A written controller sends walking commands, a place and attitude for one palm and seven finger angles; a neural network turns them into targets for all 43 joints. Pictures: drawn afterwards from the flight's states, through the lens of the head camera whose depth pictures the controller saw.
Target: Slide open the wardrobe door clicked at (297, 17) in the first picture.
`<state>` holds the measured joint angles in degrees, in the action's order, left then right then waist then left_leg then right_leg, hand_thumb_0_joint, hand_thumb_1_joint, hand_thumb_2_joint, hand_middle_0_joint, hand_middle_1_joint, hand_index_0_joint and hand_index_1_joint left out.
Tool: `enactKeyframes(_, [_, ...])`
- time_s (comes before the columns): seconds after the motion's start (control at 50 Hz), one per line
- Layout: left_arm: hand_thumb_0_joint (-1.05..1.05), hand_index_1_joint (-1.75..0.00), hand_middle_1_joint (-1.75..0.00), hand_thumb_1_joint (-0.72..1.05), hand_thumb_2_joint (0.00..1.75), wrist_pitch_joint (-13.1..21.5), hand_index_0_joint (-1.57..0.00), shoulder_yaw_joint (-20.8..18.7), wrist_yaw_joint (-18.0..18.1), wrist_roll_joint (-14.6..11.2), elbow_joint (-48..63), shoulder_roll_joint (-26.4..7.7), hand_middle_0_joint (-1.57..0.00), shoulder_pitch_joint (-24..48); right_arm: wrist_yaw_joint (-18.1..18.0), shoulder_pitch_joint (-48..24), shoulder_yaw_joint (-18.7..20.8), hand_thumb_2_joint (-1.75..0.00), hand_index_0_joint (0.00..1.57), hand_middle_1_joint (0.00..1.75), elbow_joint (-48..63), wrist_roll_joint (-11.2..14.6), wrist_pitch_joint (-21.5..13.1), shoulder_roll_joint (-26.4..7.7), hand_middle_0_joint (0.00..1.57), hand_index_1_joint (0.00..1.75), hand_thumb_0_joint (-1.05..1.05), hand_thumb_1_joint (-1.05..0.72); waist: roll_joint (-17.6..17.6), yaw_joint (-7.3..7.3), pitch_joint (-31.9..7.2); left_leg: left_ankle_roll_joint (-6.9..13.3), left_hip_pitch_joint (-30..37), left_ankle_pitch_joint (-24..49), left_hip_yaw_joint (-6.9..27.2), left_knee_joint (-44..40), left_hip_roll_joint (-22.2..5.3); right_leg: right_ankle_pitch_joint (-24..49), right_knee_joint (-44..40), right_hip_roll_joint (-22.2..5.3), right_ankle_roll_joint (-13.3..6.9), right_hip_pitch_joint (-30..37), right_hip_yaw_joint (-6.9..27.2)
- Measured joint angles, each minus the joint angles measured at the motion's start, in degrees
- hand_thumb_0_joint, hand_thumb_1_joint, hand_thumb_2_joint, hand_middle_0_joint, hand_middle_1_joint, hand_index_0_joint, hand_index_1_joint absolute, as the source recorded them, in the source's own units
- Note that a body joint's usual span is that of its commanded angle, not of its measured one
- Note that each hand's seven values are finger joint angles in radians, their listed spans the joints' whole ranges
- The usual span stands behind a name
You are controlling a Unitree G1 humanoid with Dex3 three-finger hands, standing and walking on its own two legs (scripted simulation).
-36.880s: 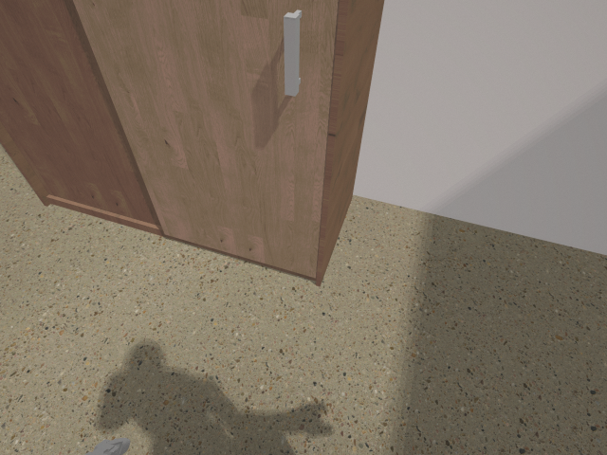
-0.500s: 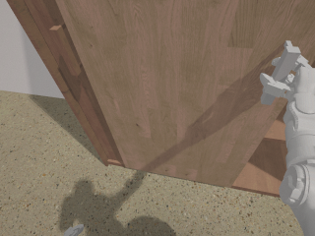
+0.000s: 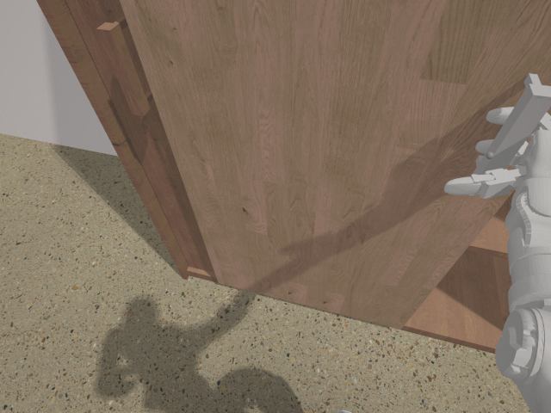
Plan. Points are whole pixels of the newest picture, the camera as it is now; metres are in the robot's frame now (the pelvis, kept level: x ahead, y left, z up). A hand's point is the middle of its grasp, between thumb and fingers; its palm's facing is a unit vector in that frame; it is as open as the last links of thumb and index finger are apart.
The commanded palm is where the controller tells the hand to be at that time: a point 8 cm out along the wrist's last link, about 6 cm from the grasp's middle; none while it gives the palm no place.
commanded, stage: slip the hand off the handle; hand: right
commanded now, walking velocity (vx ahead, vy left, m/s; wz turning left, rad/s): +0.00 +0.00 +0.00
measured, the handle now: (505, 133) +0.50 -0.26 +0.16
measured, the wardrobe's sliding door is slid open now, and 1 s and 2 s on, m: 0.51 0.51 0.51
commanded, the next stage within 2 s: draw the hand back to the body in 1.32 s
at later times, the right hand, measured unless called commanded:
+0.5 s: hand (549, 167) +0.45 -0.31 +0.15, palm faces +0.37 +0.92 -0.15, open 14.0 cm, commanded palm +0.42 -0.34 +0.16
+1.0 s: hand out of the picture +0.37 -0.31 +0.15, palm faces +0.35 +0.93 -0.14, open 14.7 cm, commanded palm +0.33 -0.33 +0.16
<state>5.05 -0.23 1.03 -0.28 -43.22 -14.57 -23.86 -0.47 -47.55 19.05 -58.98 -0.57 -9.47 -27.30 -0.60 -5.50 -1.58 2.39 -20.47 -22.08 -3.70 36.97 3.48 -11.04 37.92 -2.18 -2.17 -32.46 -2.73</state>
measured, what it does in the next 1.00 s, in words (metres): stands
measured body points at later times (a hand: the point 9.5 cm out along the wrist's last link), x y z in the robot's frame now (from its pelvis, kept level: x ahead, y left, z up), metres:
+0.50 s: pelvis +0.01 +0.00 +0.00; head +0.05 -0.02 +0.45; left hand +0.07 +0.27 -0.10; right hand +0.43 -0.35 +0.16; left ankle -0.03 +0.09 -0.72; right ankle +0.09 -0.10 -0.72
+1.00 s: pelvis +0.02 -0.01 +0.01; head +0.02 -0.02 +0.46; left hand +0.15 +0.24 -0.08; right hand +0.35 -0.36 +0.15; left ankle -0.03 +0.09 -0.72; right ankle +0.09 -0.10 -0.72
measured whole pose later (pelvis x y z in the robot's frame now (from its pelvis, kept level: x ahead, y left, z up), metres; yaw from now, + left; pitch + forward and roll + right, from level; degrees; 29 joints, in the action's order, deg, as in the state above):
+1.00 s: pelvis +0.02 -0.01 +0.01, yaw +0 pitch +2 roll +2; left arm 6.5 1.3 4.4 -2.4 -37.6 -14.1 -15.6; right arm 4.6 -17.4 24.2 -23.6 7.2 -0.3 -25.5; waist -1.1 -0.7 -2.3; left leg 1.4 -13.1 -22.0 -2.3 33.0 2.5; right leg -12.3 35.6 -1.2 -3.0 -25.5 -4.0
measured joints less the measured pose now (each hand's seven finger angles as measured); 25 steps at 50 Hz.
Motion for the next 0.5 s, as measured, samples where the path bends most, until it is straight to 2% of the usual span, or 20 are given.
enactKeyframes(0.14, [0.01, -0.30, -0.30, 0.90, 0.90, -0.1, -0.20, 0.7, 0.5, 0.1, 1.6, 0.3, -0.20, 2.9, 1.4, 2.5, 1.8, -0.20, 0.47, 1.28, 2.7, 0.3, 1.1, 0.7, 0.44, 1.26, -0.01, 0.55, 0.3, 0.01, -0.7, -0.3, 0.7, -0.1, 0.8, -0.5, -0.2, -0.3, -0.5, 0.1, -0.2, 1.0, -0.7])
enactKeyframes(0.3, [0.01, -0.30, -0.30, 0.90, 0.90, -0.9, -0.20, 0.9, 1.7, -0.1, 4.2, 0.0, -0.20, 5.2, 2.6, 5.9, 3.9, -0.20, 0.46, 1.25, 6.5, 0.4, 2.7, -0.1, 0.45, 1.25, -0.01, 0.55, 0.4, -0.20, -0.7, -0.4, 1.6, -0.2, 1.7, -0.8, -0.2, -0.8, -0.7, -0.1, -0.3, 2.1, -1.6])
enactKeyframes(0.38, [0.01, -0.30, -0.30, 0.90, 0.90, -1.4, -0.20, 1.0, 2.2, -0.4, 4.6, -0.3, -0.20, 5.2, 2.6, 7.5, 5.5, -0.20, 0.44, 1.23, 7.6, 0.9, 3.8, -1.7, 0.42, 1.24, -0.01, 0.55, 0.5, 0.01, -0.6, -0.4, 2.1, -0.1, 1.8, -1.2, -0.1, -1.0, -0.9, -0.1, -0.2, 2.5, -1.7])
enactKeyframes(0.5, [0.01, -0.30, -0.30, 0.90, 0.90, -1.5, -0.20, 0.9, 2.7, -0.8, 3.9, -0.7, -0.20, 4.2, 3.6, 8.1, 7.1, -0.20, 0.38, 1.19, 7.4, 1.5, 4.3, -6.4, 0.33, 1.21, -0.01, 0.55, 0.6, 0.74, 0.0, -0.2, 2.1, -0.2, 1.1, -1.6, 0.0, -1.1, -0.6, -0.1, -0.1, 2.0, -0.9])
